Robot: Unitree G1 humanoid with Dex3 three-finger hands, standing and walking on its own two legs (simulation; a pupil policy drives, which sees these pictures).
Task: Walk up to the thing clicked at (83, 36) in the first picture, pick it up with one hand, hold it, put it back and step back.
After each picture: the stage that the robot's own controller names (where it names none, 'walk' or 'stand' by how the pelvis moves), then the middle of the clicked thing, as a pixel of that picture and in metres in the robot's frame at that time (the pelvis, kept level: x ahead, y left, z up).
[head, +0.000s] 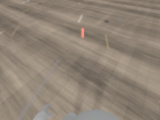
stand; (82, 33) +2.04 +0.26 -0.65
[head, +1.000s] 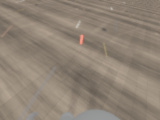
walk; (81, 39) +1.91 +0.18 -0.64
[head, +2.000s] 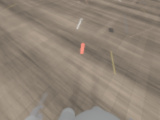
walk; (82, 48) +1.29 +0.11 -0.64
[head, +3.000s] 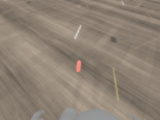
walk; (78, 66) +0.85 +0.14 -0.64
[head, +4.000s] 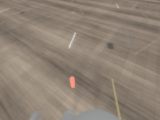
walk; (72, 82) +0.59 +0.22 -0.64
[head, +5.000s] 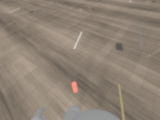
stand; (74, 87) +0.47 +0.23 -0.64
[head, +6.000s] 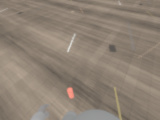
stand; (70, 93) +0.40 +0.23 -0.64
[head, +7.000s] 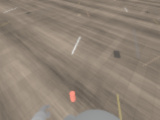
stand; (72, 96) +0.38 +0.18 -0.65
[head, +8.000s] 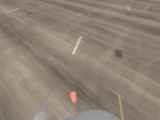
stand; (73, 97) +0.37 +0.18 -0.65
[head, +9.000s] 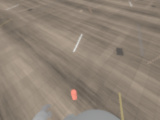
stand; (74, 95) +0.37 +0.18 -0.65
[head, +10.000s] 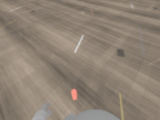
stand; (74, 94) +0.39 +0.18 -0.65
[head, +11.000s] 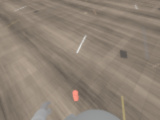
stand; (75, 96) +0.38 +0.16 -0.65
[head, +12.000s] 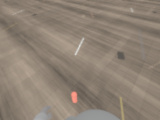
stand; (74, 97) +0.38 +0.18 -0.65
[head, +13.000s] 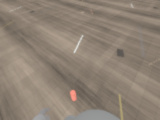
stand; (73, 95) +0.38 +0.19 -0.65
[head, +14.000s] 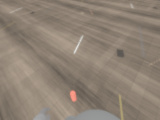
stand; (73, 96) +0.37 +0.20 -0.65
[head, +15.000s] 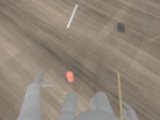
go down; (70, 77) +0.41 +0.18 -0.51
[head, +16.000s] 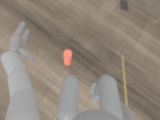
go down; (67, 58) +0.50 +0.15 -0.28
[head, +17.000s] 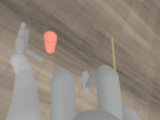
close in; (50, 44) +0.50 +0.18 -0.20
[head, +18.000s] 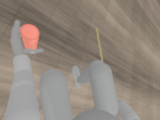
close; (30, 41) +0.50 +0.20 -0.19
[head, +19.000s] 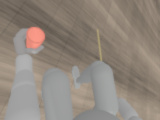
lift; (34, 41) +0.48 +0.20 -0.20
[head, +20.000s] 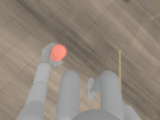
lift; (56, 56) +0.40 +0.21 -0.12
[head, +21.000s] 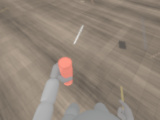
hold; (66, 73) +0.31 +0.16 +0.04
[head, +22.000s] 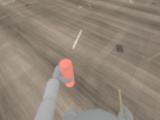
hold; (68, 74) +0.31 +0.15 +0.03
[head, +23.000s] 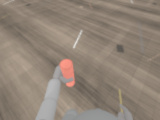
hold; (68, 74) +0.32 +0.15 +0.02
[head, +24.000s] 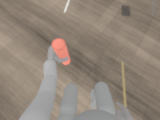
crouch; (63, 54) +0.45 +0.16 -0.04
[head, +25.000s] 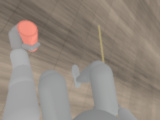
lower; (30, 39) +0.50 +0.19 -0.20
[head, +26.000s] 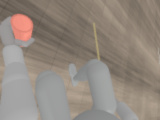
lower; (23, 34) +0.51 +0.21 -0.21
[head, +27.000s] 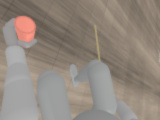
lower; (26, 35) +0.50 +0.21 -0.21
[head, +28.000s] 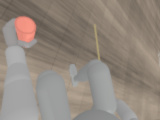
lower; (26, 36) +0.50 +0.20 -0.21
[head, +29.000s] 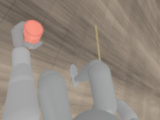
loosen; (32, 38) +0.50 +0.18 -0.21
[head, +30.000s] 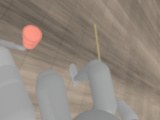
withdraw; (30, 40) +0.49 +0.18 -0.21
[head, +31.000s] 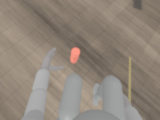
walk; (74, 56) +0.49 +0.12 -0.27
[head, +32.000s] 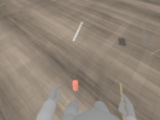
stand; (75, 85) +0.42 +0.13 -0.57
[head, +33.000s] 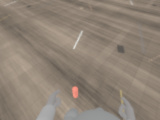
stand; (75, 92) +0.40 +0.13 -0.59
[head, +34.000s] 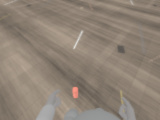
stand; (75, 92) +0.40 +0.13 -0.59
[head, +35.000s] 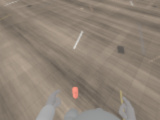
stand; (75, 92) +0.40 +0.13 -0.59
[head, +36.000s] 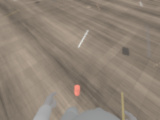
stand; (77, 90) +0.41 +0.13 -0.61
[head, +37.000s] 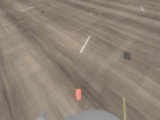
walk; (78, 94) +0.41 +0.13 -0.65
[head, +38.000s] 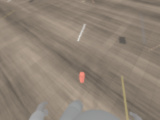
walk; (81, 77) +0.58 +0.12 -0.64
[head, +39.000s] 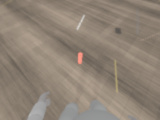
walk; (80, 58) +0.89 +0.15 -0.63
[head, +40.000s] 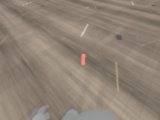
stand; (83, 59) +1.04 +0.15 -0.64
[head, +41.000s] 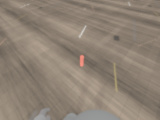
stand; (81, 61) +1.04 +0.16 -0.66
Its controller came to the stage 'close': yes
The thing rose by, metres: 0.68
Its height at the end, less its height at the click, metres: +0.00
